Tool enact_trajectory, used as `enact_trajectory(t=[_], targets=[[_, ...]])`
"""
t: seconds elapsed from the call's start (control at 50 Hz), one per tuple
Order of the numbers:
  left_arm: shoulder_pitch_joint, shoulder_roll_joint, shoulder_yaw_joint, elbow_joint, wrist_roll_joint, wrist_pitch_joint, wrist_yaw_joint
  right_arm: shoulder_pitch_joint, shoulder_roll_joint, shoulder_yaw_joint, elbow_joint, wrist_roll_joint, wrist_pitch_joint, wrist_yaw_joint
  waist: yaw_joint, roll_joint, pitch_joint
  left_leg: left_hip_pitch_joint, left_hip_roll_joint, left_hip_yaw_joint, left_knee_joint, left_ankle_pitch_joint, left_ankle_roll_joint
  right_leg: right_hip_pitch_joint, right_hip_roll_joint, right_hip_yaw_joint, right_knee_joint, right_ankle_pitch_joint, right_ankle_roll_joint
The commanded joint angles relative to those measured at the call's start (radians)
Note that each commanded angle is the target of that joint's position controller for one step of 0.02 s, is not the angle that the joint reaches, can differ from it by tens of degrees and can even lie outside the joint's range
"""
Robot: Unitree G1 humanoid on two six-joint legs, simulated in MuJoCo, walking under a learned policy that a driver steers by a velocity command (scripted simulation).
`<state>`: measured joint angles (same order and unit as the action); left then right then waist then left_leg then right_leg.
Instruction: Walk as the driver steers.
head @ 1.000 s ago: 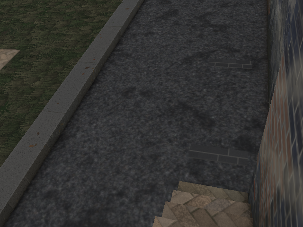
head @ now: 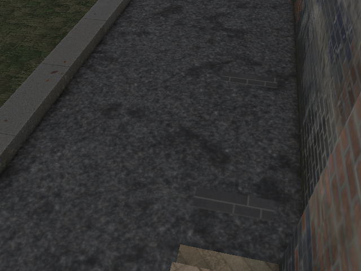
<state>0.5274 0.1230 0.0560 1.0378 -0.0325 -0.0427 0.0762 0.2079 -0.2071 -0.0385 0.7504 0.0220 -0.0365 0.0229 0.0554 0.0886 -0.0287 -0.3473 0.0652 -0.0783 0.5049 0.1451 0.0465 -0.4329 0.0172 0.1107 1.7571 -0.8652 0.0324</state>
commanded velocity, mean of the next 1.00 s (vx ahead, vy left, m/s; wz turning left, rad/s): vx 0.49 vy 0.03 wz -0.36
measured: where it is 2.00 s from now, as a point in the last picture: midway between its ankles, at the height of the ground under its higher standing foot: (233, 258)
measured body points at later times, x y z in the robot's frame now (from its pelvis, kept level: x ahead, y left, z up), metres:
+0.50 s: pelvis +0.19 +0.02 -0.08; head +0.17 +0.05 +0.37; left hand +0.39 +0.23 -0.19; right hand +0.10 -0.20 -0.21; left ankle +0.07 +0.11 -0.76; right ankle +0.39 -0.19 -0.73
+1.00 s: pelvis +0.55 -0.14 -0.48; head +0.56 -0.22 -0.04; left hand +0.59 +0.11 -0.60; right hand +0.53 -0.40 -0.66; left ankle +0.63 +0.06 -1.06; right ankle +0.52 -0.23 -1.18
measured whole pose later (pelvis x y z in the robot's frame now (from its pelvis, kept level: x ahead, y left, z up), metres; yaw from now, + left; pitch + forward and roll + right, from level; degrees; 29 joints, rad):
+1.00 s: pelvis +0.55 -0.14 -0.48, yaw -24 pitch -3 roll -3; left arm 0.37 0.13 -0.01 1.15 0.02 -0.04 0.06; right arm 0.23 -0.27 -0.06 0.80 0.07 0.06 -0.08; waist 0.00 0.23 0.12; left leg -0.58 -0.06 -0.38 1.51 -0.25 -0.13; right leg -0.35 0.11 -0.03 0.82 -0.25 -0.13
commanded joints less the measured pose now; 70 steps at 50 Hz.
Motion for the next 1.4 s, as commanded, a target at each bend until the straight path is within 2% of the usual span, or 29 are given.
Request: enact_trajectory(t=[0.02, 0.06, 0.1, 0.16, 0.2, 0.42, 0.58, 0.66, 0.74, 0.78, 0.82, 0.84, 0.88, 0.9, 0.92, 0.94, 0.98, 1.02, 1.04, 1.1, 1.12, 1.2, 1.24, 1.26, 1.28, 1.32, 1.34, 1.36, 1.4], targets=[[0.03, 0.106, 0.042, -0.099, -0.01, -0.035, -0.023, 0.501, -0.093, -0.007, 0.197, -0.029, -0.02, 0.023, -0.114, 0.301, -0.008, 0.667, 0.176, -0.226, 0.166, 0.895, 0.18, -0.758, 0.145, 0.135, 0.425, 0.057, -0.018], [0.0, 0.108, 0.026, -0.137, -0.048, -0.018, 0.004, 0.444, -0.13, -0.017, 0.235, -0.015, -0.018, 0.051, -0.066, 0.144, -0.082, 0.466, 0.315, -0.494, 0.021, 0.066, 0.306, -0.765, 0.075, 0.161, 0.338, 0.14, -0.037], [-0.186, 0.097, 0.009, -0.181, -0.066, 0.035, 0.005, 0.322, -0.058, 0.005, 0.221, -0.061, -0.023, 0.022, -0.043, 0.093, 0.066, 0.194, 0.316, -0.599, -0.101, -0.613, 0.207, -0.875, 0.017, 0.225, 0.007, 0.56, -0.083], [-0.172, 0.026, -0.007, -0.179, 0.037, 0.104, -0.027, 0.211, 0.062, 0.073, 0.195, -0.103, -0.038, -0.041, 0.045, 0.034, 0.023, -0.11, 0.14, -0.35, -0.018, -0.404, 0.073, -0.501, 0.029, 0.17, -0.384, 0.962, -0.037], [-0.178, 0.116, 0.016, -0.208, 0.004, 0.113, -0.021, 0.295, -0.077, 0.039, 0.225, -0.073, -0.063, -0.041, 0.023, 0.065, 0.028, 0.032, 0.173, -0.364, -0.002, -0.367, 0.091, -0.676, 0.062, 0.202, -0.331, 1.008, -0.032], [-0.47, 0.175, 0.032, -0.378, 0.029, 0.079, -0.085, 0.375, -0.082, 0.034, 0.253, -0.043, -0.076, -0.086, -0.118, 0.063, 0.257, 0.078, 0.151, -0.047, 0.014, -0.404, 0.043, -0.482, 0.045, 0.107, -0.928, 1.407, -0.066], [-0.646, 0.176, 0.013, -0.432, 0.048, 0.072, -0.174, 0.437, -0.111, -0.006, 0.193, -0.05, -0.077, -0.111, -0.243, -0.015, 0.196, 0.361, 0.165, 0.059, 0.359, -0.356, 0.019, -0.542, -0.013, 0.013, -1.101, 1.396, -0.069], [-0.517, 0.233, 0.024, -0.286, -0.055, 0.096, -0.189, 0.448, -0.139, -0.045, 0.251, -0.049, -0.068, -0.09, -0.216, 0.047, 0.155, 0.609, 0.216, -0.053, 0.58, -0.498, -0.001, -0.601, -0.105, 0.133, -1.11, 1.384, -0.043], [-0.129, 0.291, 0.05, -0.039, 0.042, 0.076, -0.167, 0.286, -0.058, -0.021, 0.254, -0.022, -0.062, -0.073, -0.004, -0.12, 0.087, 0.239, -0.014, 0.18, 1.054, -0.528, -0.133, 0.169, -0.076, -0.016, -1.443, 1.551, -0.099], [0.135, 0.273, 0.037, 0.112, 0.064, 0.037, -0.145, 0.1, -0.182, -0.068, 0.193, -0.037, -0.05, -0.085, 0.121, -0.332, 0.091, 0.003, -0.163, 0.189, 1.555, -1.061, -0.207, 0.538, -0.104, -0.06, -1.628, 1.882, -0.1], [0.271, 0.245, 0.003, 0.157, 0.084, -0.019, -0.125, 0.134, -0.155, -0.065, 0.22, 0.037, 0.009, -0.112, 0.181, -0.078, 0.113, -0.223, -0.323, 0.069, 1.83, -1.141, -0.215, 0.682, -0.202, 0.07, -1.609, 1.907, -0.071], [0.357, 0.311, 0.005, 0.165, 0.075, -0.061, -0.122, 0.05, -0.155, -0.067, 0.166, 0.016, 0.024, -0.113, 0.219, -0.044, 0.075, -0.309, -0.362, -0.043, 1.895, -1.132, -0.189, 0.759, -0.216, 0.055, -1.408, 1.77, -0.024], [0.159, 0.414, -0.022, 0.119, 0.001, -0.037, -0.079, 0.446, -0.011, -0.043, 0.096, -0.021, 0.045, -0.058, -0.12, -0.536, -0.013, -0.442, -0.245, -0.237, 1.654, -0.826, -0.08, 0.881, -0.192, -0.04, -1.043, 2.031, 0.092], [-0.032, 0.598, 0.042, 0.078, -0.056, 0.018, -0.05, 0.541, 0.008, -0.018, 0.046, -0.027, 0.05, -0.05, -0.22, -0.662, -0.164, -0.522, -0.156, -0.294, 1.524, -0.735, -0.105, 0.902, -0.417, 0.207, -1.027, 2.013, -0.182], [-0.189, 0.519, 0.033, 0.07, 0.005, 0.042, -0.023, 0.427, -0.016, 0.002, -0.003, 0.066, 0.076, -0.078, -0.234, -0.612, -0.241, -0.473, -0.046, -0.361, 1.393, -0.558, -0.125, 0.589, -0.647, 0.598, -1.252, 1.59, -0.4], [-0.281, 0.347, -0.013, -0.017, 0.07, 0.007, -0.031, 0.394, -0.164, -0.03, 0.027, 0.1, 0.091, -0.099, -0.205, -0.239, -0.236, -0.322, -0.03, -0.424, 1.212, -0.405, -0.133, 0.375, -0.582, 0.702, -1.251, 1.586, -0.342], [-0.277, 0.298, -0.039, -0.047, 0.062, -0.054, 0.015, 0.284, -0.2, -0.048, 0.033, 0.044, 0.109, -0.122, -0.151, -0.025, 0.027, -0.238, -0.036, -0.387, 0.827, -0.266, -0.215, 0.04, -0.475, 0.406, -1.177, 1.684, -0.281], [-0.319, 0.294, -0.044, -0.062, 0.099, -0.095, 0.047, 0.232, -0.091, -0.004, 0.06, -0.011, 0.121, -0.108, -0.162, -0.202, 0.037, -0.009, -0.003, -0.255, 0.657, -0.051, -0.217, -0.152, -0.341, 0.34, -1.076, 1.418, -0.199], [-0.27, 0.304, -0.016, -0.067, 0.054, -0.098, 0.073, 0.184, -0.182, -0.034, 0.075, -0.01, 0.096, -0.079, -0.118, -0.213, 0.05, -0.066, -0.041, -0.23, 0.499, 0.243, -0.186, -0.112, -0.204, 0.162, -0.932, 1.042, -0.134], [-0.133, 0.206, -0.023, -0.089, -0.046, -0.057, 0.115, 0.121, -0.095, -0.022, 0.102, -0.088, 0.071, 0.024, -0.068, -0.157, 0.204, 0.104, -0.156, -0.012, 0.099, 0.609, -0.111, -0.245, 0.015, -0.134, -0.786, 0.517, -0.027], [-0.136, 0.21, -0.019, -0.094, -0.036, -0.042, 0.118, 0.182, -0.081, -0.024, 0.126, -0.09, 0.066, 0.047, -0.082, -0.148, 0.197, 0.183, -0.168, 0.016, 0.136, 0.661, -0.101, -0.31, 0.009, -0.146, -0.718, 0.462, -0.028], [-0.299, 0.172, -0.017, -0.141, 0.019, 0.001, 0.078, 0.415, -0.168, -0.066, 0.252, -0.065, 0.063, 0.031, -0.201, -0.209, 0.138, 0.065, -0.05, -0.019, 0.274, 0.373, -0.045, -0.199, -0.249, 0.085, -0.362, 0.834, -0.089], [-0.493, 0.193, 0.024, -0.157, 0.023, -0.041, 0.049, 0.736, -0.216, -0.096, 0.34, -0.095, 0.06, 0.005, -0.466, 0.091, 0.083, 0.524, 0.01, -0.025, -0.049, 0.381, 0.138, -0.473, -0.015, -0.155, 0.445, 0.496, 0.0], [-0.324, 0.141, 0.009, -0.225, 0.042, -0.043, 0.032, 0.714, -0.202, -0.07, 0.39, -0.003, 0.016, 0.017, -0.279, 0.423, 0.186, 0.453, -0.035, -0.274, 0.016, 0.651, 0.224, -0.76, 0.141, -0.142, 0.591, -0.097, 0.026], [-0.19, 0.122, -0.013, -0.21, 0.016, -0.056, 0.015, 0.557, -0.178, -0.046, 0.377, 0.02, -0.02, 0.031, -0.112, 0.465, 0.183, 0.386, 0.002, -0.432, 0.092, 0.8, 0.264, -0.761, 0.035, -0.094, 0.42, -0.05, -0.005], [-0.351, 0.151, -0.006, -0.204, 0.018, -0.06, 0.023, 0.423, -0.031, -0.009, 0.352, 0.001, -0.046, -0.011, -0.095, -0.124, 0.151, 0.168, -0.014, -0.319, 0.12, 0.323, 0.191, -0.651, -0.044, -0.113, 0.008, 0.243, -0.036], [-0.197, 0.076, -0.029, -0.178, 0.022, -0.059, -0.001, 0.277, -0.189, -0.042, 0.322, -0.036, -0.037, -0.022, 0.049, -0.065, 0.005, 0.196, 0.14, -0.55, 0.244, 0.401, 0.292, -0.621, -0.088, -0.016, -0.167, 0.332, -0.03], [-0.229, 0.117, -0.033, -0.203, -0.003, -0.044, -0.011, 0.08, -0.199, -0.035, 0.232, -0.056, -0.03, -0.056, 0.084, -0.197, -0.013, -0.07, 0.231, -0.653, 0.166, 0.311, 0.291, -0.343, -0.168, 0.077, -0.553, 0.65, 0.001], [-0.145, 0.148, -0.011, -0.137, -0.007, -0.025, -0.034, 0.083, -0.279, -0.051, 0.26, -0.062, -0.009, -0.076, 0.134, -0.084, -0.108, -0.402, 0.11, -0.51, 0.222, -0.036, 0.277, 0.261, -0.02, -0.011, -0.479, 0.874, 0.027]])
Next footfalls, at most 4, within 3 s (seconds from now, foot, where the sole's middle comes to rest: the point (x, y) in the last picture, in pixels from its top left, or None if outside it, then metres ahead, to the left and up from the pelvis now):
0.86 right None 0.55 -0.25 -1.22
1.24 left None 0.82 -0.04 -1.44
1.46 right None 0.86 -0.30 -1.45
1.88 right None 0.93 -0.39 -1.65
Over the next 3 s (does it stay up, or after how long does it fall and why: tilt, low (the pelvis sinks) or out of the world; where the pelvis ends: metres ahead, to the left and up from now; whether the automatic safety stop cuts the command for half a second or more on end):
stays up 1.66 -0.30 -1.13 its command is cut before an obstacle after 0.8 s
